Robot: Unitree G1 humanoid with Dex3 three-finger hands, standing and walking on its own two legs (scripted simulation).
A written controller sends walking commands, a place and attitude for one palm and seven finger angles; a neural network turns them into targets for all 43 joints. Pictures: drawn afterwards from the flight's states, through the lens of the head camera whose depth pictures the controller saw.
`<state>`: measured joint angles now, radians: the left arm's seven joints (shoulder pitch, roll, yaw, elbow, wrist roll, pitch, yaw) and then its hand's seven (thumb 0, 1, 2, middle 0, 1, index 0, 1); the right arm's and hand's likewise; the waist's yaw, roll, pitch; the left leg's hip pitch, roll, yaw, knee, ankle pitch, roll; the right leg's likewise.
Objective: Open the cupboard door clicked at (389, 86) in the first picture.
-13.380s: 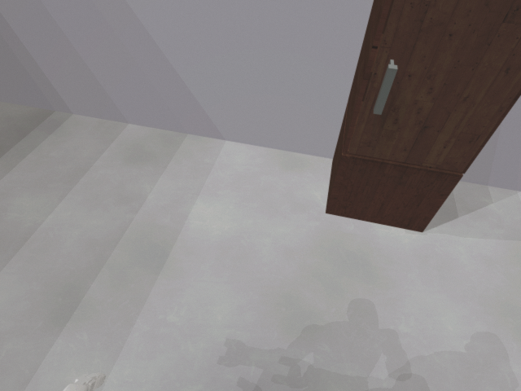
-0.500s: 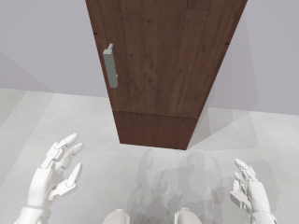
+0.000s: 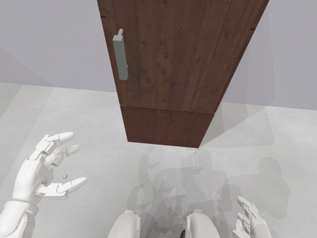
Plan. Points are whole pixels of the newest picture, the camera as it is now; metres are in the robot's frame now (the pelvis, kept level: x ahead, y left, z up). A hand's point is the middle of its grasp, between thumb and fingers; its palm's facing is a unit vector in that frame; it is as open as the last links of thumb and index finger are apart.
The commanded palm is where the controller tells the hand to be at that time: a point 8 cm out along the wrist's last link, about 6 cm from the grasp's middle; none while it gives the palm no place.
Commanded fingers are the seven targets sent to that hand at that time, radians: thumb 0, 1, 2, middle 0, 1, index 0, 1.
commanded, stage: raise the hand with hooked fingers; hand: left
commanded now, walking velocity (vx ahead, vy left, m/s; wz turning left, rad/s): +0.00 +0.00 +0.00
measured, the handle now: (122, 55) +0.64 +0.15 +0.05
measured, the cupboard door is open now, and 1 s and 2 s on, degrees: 0 0 0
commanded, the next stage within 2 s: move the hooked fingers beside the handle in 1.26 s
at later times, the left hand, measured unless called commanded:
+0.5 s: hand (49, 156) +0.28 +0.26 +0.06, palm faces -0.03 -1.00 -0.06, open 13.7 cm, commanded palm +0.26 +0.31 +0.07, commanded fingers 0.00 -0.50 0.30 -0.30 -1.20 -0.30 -1.20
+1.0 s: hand (51, 141) +0.31 +0.26 +0.07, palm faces -0.05 -1.00 -0.03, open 14.0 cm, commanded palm +0.29 +0.31 +0.08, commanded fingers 0.00 -0.50 0.30 -0.30 -1.20 -0.30 -1.20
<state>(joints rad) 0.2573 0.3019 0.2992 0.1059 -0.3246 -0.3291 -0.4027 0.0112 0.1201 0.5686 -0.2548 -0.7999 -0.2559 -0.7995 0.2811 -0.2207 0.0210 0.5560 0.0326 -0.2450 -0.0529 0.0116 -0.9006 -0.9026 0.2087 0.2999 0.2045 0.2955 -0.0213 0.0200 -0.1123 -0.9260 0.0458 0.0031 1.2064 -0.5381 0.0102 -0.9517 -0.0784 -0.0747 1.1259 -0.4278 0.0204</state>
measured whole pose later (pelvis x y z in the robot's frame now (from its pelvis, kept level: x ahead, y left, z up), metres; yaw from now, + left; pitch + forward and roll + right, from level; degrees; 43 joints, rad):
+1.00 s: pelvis +0.03 -0.01 +0.02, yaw +0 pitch +15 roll -2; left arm 0.00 0.42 0.46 0.39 -0.38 -0.32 -0.58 -0.01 -0.50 0.30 -0.30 -1.20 -0.30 -1.20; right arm 0.29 -0.29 0.02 0.52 0.04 -0.19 -0.06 0.01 -0.90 -0.90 0.21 0.30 0.20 0.30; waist -0.03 0.01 -0.10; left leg -0.85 0.06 0.00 1.11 -0.54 0.00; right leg -0.87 -0.05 -0.08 1.03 -0.42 0.02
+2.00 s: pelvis +0.02 -0.01 +0.01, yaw -1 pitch +19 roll -2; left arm -0.49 0.49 0.45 0.83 -0.25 -0.35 -0.52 -0.01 -0.50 0.30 -0.30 -1.20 -0.30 -1.20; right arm 0.32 -0.29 0.03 0.59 0.03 -0.11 -0.06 0.01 -0.90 -0.90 0.21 0.30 0.20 0.30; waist -0.08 0.01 -0.10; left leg -0.94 0.06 0.01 1.14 -0.53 0.00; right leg -0.97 -0.05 -0.06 1.06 -0.41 0.02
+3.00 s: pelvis +0.02 +0.01 -0.02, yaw -3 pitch +30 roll -5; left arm -1.18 0.82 0.51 1.31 0.00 -0.31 -0.41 -0.01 -0.50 0.30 -0.30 -1.20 -0.30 -1.20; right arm 0.39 -0.28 0.09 0.58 -0.03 0.07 -0.02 0.00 -0.90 -0.90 0.21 0.30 0.20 0.29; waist -0.28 0.04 -0.07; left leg -1.23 0.08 -0.02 1.26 -0.55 0.02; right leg -1.24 -0.03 -0.08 1.11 -0.39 0.03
